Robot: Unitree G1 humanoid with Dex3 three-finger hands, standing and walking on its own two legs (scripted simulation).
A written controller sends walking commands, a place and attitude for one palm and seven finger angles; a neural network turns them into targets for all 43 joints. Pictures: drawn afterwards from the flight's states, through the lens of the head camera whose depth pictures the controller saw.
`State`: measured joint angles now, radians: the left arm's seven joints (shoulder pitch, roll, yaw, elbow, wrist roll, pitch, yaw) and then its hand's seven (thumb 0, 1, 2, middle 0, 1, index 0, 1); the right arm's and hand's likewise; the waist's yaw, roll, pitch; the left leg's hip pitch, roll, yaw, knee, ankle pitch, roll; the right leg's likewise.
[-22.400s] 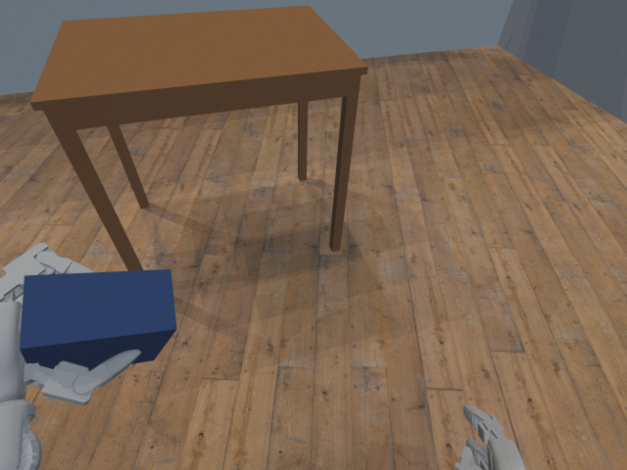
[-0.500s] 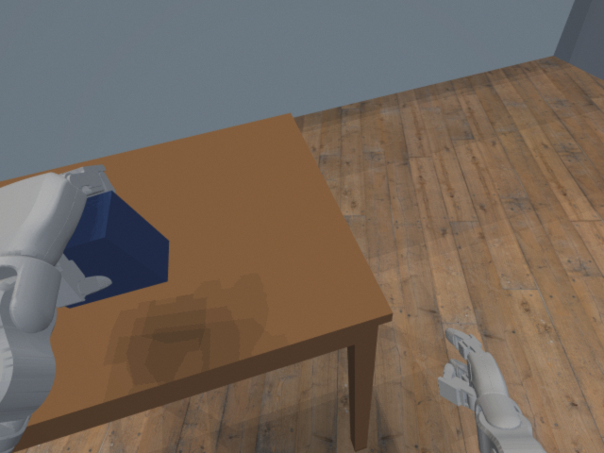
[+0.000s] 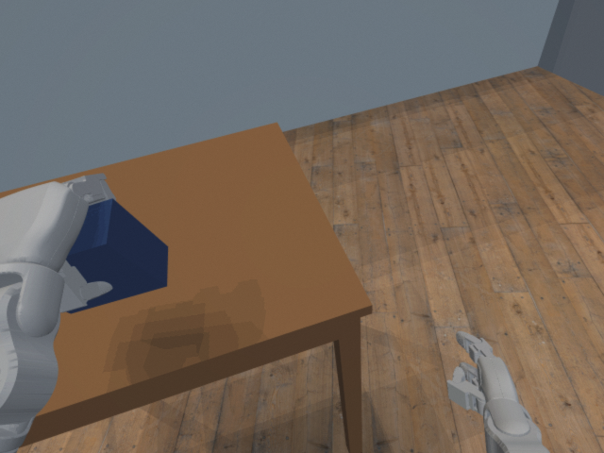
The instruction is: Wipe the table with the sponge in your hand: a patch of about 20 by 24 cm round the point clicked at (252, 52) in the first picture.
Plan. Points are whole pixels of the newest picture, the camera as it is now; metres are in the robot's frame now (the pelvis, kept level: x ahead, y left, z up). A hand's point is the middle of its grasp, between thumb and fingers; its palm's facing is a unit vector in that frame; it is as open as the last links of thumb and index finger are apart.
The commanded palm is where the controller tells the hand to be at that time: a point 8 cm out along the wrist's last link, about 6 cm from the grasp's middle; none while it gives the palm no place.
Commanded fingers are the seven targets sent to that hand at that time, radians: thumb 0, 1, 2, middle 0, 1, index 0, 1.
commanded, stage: move the sponge above the wiping area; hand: left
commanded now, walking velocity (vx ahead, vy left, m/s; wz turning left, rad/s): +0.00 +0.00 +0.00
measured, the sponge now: (100, 267) +0.25 +0.28 +0.17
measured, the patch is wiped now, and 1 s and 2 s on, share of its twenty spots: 0.00 0.00 0.00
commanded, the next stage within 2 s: none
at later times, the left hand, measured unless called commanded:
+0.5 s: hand (73, 257) +0.24 +0.30 +0.20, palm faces +0.20 -0.06 -0.98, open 9.7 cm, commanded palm +0.20 +0.30 +0.26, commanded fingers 0.00 0.10 1.30 -1.20 -1.60 -1.20 -1.60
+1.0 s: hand (77, 261) +0.25 +0.31 +0.18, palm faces +0.17 -0.08 -0.98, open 9.7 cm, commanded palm +0.20 +0.30 +0.25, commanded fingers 0.00 0.10 1.30 -1.20 -1.60 -1.20 -1.60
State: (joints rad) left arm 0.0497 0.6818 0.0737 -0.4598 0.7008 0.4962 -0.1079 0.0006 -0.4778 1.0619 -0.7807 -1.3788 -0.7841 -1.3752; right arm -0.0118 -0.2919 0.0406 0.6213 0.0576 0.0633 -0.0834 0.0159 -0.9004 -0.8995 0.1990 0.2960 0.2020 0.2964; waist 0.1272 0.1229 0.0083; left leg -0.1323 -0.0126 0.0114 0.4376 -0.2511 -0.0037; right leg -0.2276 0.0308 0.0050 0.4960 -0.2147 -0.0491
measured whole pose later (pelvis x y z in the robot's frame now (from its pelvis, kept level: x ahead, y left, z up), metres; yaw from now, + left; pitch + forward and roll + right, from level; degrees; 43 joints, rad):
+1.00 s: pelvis +0.01 +0.02 +0.00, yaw +0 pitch -3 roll +1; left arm 0.07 0.63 0.02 -0.41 0.77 0.51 -0.12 0.00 -0.48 1.06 -0.78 -1.38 -0.78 -1.38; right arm -0.01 -0.28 0.05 0.62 0.05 0.08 -0.06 0.02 -0.90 -0.90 0.20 0.30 0.20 0.30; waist 0.13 0.11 0.01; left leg -0.12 -0.04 0.01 0.41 -0.25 0.03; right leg -0.20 0.01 0.01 0.46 -0.21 -0.02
